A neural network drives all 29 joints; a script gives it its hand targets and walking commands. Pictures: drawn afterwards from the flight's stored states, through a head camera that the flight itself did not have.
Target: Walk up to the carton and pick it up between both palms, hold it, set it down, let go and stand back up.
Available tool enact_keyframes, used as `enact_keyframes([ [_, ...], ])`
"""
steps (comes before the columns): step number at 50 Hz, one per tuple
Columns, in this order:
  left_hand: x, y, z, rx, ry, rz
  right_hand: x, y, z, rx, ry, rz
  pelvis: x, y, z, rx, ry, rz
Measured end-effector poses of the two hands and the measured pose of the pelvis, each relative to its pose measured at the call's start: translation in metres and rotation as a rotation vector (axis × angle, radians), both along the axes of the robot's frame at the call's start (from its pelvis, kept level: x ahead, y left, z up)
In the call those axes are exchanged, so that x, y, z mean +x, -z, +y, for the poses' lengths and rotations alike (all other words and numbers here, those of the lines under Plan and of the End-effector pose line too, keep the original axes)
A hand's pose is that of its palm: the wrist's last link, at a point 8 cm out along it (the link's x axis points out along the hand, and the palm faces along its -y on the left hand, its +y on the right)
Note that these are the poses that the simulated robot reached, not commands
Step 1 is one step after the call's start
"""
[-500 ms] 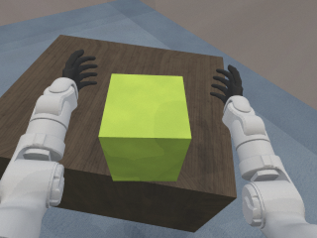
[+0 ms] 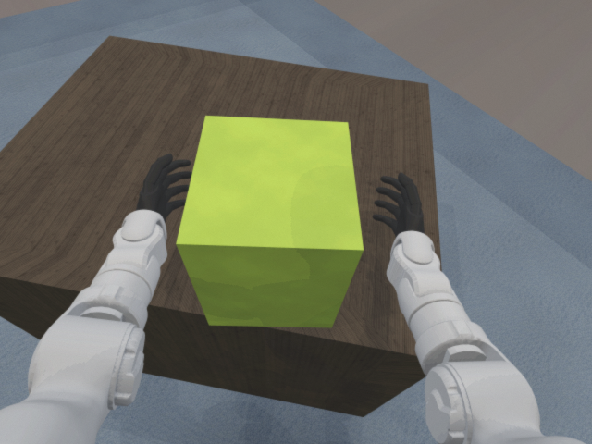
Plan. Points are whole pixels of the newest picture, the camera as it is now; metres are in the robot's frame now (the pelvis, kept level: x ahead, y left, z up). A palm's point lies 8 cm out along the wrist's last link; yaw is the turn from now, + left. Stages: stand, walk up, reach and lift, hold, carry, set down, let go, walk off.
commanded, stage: reach and lift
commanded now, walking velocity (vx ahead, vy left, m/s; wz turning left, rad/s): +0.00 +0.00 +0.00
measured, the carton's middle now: (273, 230) +0.42 +0.03 +0.01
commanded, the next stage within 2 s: none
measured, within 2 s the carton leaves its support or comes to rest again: neither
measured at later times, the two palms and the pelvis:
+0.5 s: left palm (174, 214) +0.43 +0.18 +0.02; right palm (407, 230) +0.40 -0.17 +0.03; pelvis -0.02 +0.00 -0.03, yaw +0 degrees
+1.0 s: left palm (182, 226) +0.41 +0.16 +0.02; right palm (380, 246) +0.38 -0.13 +0.02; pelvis +0.00 +0.01 +0.00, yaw +2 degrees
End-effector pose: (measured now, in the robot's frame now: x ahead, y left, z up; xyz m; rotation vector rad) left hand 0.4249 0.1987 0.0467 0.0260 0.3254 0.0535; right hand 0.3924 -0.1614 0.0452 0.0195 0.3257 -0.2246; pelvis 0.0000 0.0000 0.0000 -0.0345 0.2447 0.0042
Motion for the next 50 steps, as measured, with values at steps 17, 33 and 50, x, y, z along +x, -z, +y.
enact_keyframes([
  [17,0.008,0.014,-0.013,0.011,0.008,-0.052,0.009,0.014,-0.012,-0.009,-0.011,-0.027,-0.016,0.022,-0.001,-0.004,-0.006,0.109],
  [33,0.010,0.024,-0.030,-0.019,0.021,-0.084,0.016,0.026,0.021,0.012,-0.066,-0.045,-0.019,0.028,-0.004,-0.002,-0.011,0.136],
  [50,-0.013,0.024,-0.036,-0.017,0.021,-0.074,-0.012,0.028,0.034,-0.038,-0.028,-0.083,0.002,0.003,0.011,-0.016,-0.035,0.003],
])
